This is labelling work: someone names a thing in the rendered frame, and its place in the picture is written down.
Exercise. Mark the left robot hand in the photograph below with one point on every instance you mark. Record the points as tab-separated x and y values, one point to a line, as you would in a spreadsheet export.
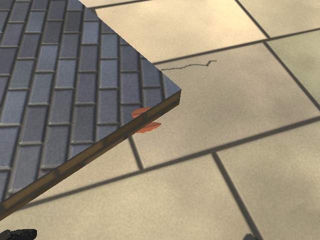
19	234

